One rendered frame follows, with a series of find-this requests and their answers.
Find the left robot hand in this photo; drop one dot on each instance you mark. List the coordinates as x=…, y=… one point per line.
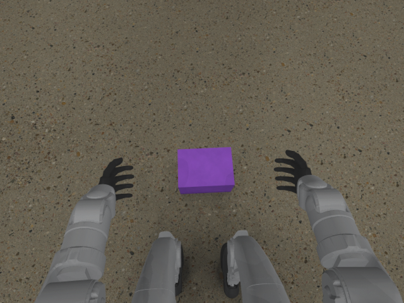
x=109, y=177

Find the robot right shin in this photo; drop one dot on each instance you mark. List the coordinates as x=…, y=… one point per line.
x=233, y=275

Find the carton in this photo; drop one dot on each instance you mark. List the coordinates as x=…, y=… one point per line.
x=205, y=170

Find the right robot forearm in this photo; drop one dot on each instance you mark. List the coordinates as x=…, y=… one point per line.
x=340, y=243

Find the right robot hand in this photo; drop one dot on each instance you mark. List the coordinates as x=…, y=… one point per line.
x=300, y=169

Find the right robot upper arm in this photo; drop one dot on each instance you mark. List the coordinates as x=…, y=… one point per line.
x=358, y=285

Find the left robot forearm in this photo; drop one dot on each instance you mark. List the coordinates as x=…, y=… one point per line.
x=81, y=256

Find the right robot thigh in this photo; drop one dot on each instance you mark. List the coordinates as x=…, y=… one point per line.
x=259, y=280

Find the left robot upper arm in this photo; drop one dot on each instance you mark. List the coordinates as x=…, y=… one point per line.
x=79, y=291

